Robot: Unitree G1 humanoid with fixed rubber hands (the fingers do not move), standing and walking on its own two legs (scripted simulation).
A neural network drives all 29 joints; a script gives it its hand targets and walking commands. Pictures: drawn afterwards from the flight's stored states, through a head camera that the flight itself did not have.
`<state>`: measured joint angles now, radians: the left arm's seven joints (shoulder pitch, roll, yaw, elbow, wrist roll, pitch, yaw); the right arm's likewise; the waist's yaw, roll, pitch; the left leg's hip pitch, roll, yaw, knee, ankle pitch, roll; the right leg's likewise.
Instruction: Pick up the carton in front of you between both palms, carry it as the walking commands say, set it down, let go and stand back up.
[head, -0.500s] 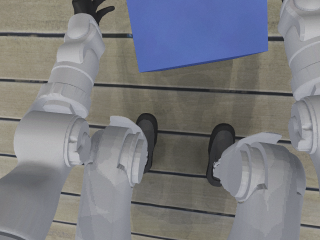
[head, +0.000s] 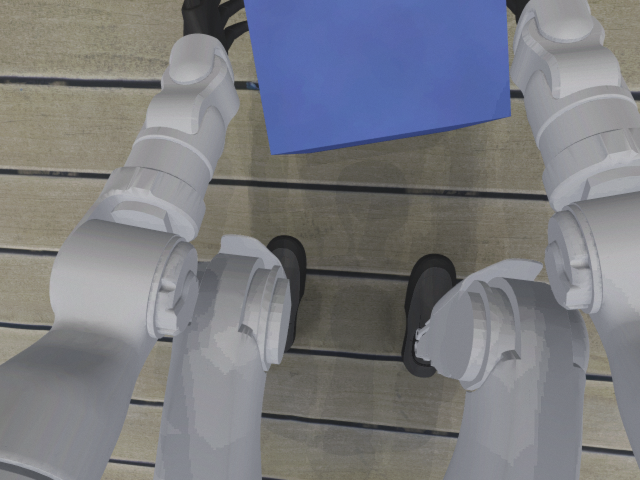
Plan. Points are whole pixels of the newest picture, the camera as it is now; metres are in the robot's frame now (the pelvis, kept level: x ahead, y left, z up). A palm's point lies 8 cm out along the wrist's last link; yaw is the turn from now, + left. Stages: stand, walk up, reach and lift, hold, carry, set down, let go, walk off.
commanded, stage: reach and lift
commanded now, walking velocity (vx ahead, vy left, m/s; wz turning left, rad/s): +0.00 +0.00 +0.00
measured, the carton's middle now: (370, 50) +0.52 -0.01 -0.25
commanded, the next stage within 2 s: none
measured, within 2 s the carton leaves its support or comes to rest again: leaves its support in 0.28 s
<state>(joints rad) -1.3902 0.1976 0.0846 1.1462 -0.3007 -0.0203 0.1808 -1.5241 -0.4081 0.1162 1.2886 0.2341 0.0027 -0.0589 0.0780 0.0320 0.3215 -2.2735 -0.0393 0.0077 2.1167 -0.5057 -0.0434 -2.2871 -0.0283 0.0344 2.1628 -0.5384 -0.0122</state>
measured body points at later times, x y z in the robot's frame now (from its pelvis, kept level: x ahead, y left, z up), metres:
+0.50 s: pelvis +0.00 +0.00 +0.00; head +0.31 -0.05 +0.33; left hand +0.52 +0.14 -0.10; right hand +0.54 -0.16 -0.11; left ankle +0.13 +0.13 -0.34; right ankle +0.12 -0.12 -0.34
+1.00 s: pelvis +0.02 +0.01 +0.13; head +0.25 -0.03 +0.51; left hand +0.50 +0.13 +0.07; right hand +0.50 -0.17 +0.07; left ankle +0.13 +0.13 -0.34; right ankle +0.11 -0.12 -0.34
